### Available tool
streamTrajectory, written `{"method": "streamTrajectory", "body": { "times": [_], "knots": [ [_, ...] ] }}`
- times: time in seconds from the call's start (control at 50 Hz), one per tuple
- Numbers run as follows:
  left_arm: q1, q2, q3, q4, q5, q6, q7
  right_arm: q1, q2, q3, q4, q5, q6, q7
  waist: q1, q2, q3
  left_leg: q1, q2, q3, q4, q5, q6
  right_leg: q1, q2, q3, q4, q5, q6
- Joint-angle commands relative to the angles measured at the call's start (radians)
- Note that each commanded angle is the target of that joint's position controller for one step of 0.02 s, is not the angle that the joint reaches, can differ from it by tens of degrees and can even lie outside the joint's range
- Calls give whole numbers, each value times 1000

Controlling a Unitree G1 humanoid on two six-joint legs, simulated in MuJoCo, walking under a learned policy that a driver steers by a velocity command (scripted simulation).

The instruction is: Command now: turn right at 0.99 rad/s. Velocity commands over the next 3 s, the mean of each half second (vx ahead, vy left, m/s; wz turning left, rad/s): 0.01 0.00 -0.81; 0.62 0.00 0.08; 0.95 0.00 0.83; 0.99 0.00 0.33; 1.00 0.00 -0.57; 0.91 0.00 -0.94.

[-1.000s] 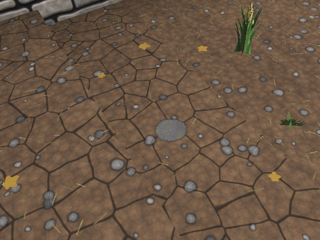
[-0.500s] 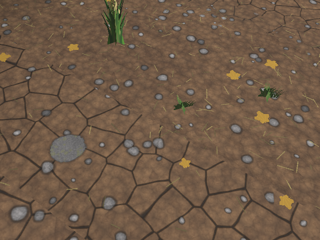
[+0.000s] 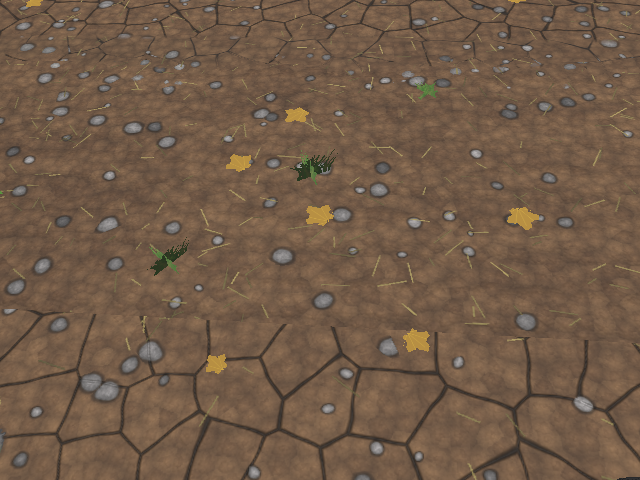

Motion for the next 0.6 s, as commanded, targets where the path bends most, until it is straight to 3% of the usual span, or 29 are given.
{"method": "streamTrajectory", "body": {
  "times": [0.02, 0.06, 0.08, 0.1, 0.18, 0.22, 0.26, 0.28, 0.3, 0.32, 0.34, 0.36, 0.38, 0.4, 0.42, 0.44, 0.48, 0.5, 0.52, 0.54, 0.56, 0.6],
  "knots": [
    [-6, 164, 46, -87, -3, -24, 2, -20, -48, 3, -60, 2, 7, 7, -15, -77, -64, -80, 11, -18, -56, 10, -32, 121, -231, 319, -80, 455, -164],
    [1, 174, 49, -96, -12, -25, -3, -31, -38, 15, -56, 4, 23, 16, -3, -89, -66, -40, 9, -11, -141, -7, -33, 119, -219, 371, -52, 470, -166],
    [-4, 181, 46, -96, -6, -17, -5, -35, -13, 27, -65, -3, 30, 25, 0, -104, -82, 13, -4, 19, -134, -20, -25, 85, -203, 377, -24, 522, -167],
    [-2, 184, 47, -101, -5, -12, -7, -33, -16, 30, -63, 0, 32, 34, 7, -100, -82, 31, -13, 25, -151, -33, -18, 77, -202, 408, -8, 562, -175],
    [23, 184, 55, -86, -4, 9, -5, -59, -25, 41, -65, 22, 7, 38, 58, -114, -111, 12, -39, 13, -239, -55, -1, 154, -209, 520, 101, 733, -193],
    [26, 181, 59, -70, -19, 13, -4, -83, -18, 47, -64, 29, -1, 40, 75, -111, -104, 19, -45, 0, -332, -50, 2, 165, -200, 579, 107, 696, -196],
    [-28, 178, 56, -61, -23, 28, -5, -54, -17, 45, -52, 35, -7, 49, 41, -91, -103, 158, -60, 19, -452, 55, 39, 62, -163, 600, 106, 625, -182],
    [-80, 168, 47, -61, -27, 38, -10, -2, -25, 40, -35, 44, -11, 60, -3, -64, -107, 312, -44, 25, -558, 248, 89, -41, -141, 572, 108, 567, -152],
    [-78, 144, 29, -53, -21, 48, -15, 38, -66, 20, -27, 43, -18, 70, -22, -29, -133, 541, 20, -21, -569, 585, 189, -212, -84, 507, 149, 440, -85],
    [38, 49, 2, -66, -17, 51, -8, 108, -182, -13, -17, 44, -35, 65, 22, 208, -283, 835, 324, -337, -635, 1030, 489, -388, 68, 298, 378, -86, 76],
    [22, 136, 31, -73, -11, 47, 21, 138, -190, -24, -31, -2, -33, 75, -26, 114, -227, 834, 476, -471, -686, 1089, 627, -555, 102, 130, 636, -508, 172],
    [5, 173, 43, -60, 2, 55, 40, 105, -173, -29, -28, -8, -34, 74, -16, 19, -146, 713, 453, -401, -715, 989, 563, -543, 20, 84, 774, -455, 207],
    [-2, 189, 50, -43, 16, 64, 66, -8, -100, -8, -52, 17, -35, 91, 31, 63, -94, 592, 384, -308, -740, 836, 476, -520, -43, 41, 868, -387, 236],
    [-24, 189, 48, -28, 24, 67, 79, -94, -1, 26, -91, 39, -31, 103, 46, 84, -94, 518, 316, -213, -740, 829, 428, -485, -58, 16, 918, -339, 250],
    [-30, 151, 29, -29, 33, 64, 75, -138, 24, 35, -112, 42, -29, 101, 50, 76, -91, 454, 277, -144, -744, 867, 415, -441, -67, -9, 954, -278, 255],
    [-40, 120, 14, -37, 37, 61, 63, -148, -5, 30, -123, 31, -24, 95, 48, 63, -96, 393, 247, -91, -760, 869, 421, -386, -69, -46, 997, -222, 250],
    [-47, 101, 3, -33, 11, 62, 48, -122, -48, 14, -115, 18, -31, 81, 29, 52, -84, 390, 203, -7, -789, 746, 416, -337, -98, -92, 921, -151, 241],
    [3, 83, 0, 2, 14, 66, 29, -105, 2, 35, -98, 28, -34, 90, 44, 24, -71, 366, 156, 45, -806, 441, 340, -268, -157, -84, 748, -88, 237],
    [28, 66, 0, 39, 21, 74, 10, -41, -10, 34, -66, 42, -34, 106, 20, 58, -16, 329, 110, 82, -857, 110, 290, -213, -155, -148, 573, -115, 248],
    [-31, 79, 5, 28, 30, 79, 3, 62, -109, -7, -32, 45, -28, 103, -58, 127, 42, 358, 140, 28, -894, -85, 308, -245, -111, -229, 506, -199, 243],
    [-103, 87, 3, -6, 34, 77, 4, 106, -145, -23, -9, 33, -23, 100, -92, 142, 69, 419, 220, -73, -896, -184, 335, -300, -126, -212, 416, -222, 215],
    [-156, 65, -10, -25, 24, 67, 24, 111, -108, -15, -2, 21, -34, 102, -99, 139, 52, 497, 299, -169, -870, -214, 362, -297, -143, -185, 229, -203, 149]
  ]
}}
Next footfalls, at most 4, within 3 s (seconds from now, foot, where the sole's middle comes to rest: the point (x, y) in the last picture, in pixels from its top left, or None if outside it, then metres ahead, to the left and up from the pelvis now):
0.30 left None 0.08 0.13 -0.78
0.70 right None -0.03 -0.09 -0.78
1.26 left None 0.43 -0.07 -0.94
1.60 right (440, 361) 0.85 -0.25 -0.94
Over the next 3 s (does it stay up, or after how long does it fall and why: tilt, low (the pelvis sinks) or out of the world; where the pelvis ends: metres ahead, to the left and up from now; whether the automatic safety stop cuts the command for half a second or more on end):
stays up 1.88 0.08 -0.18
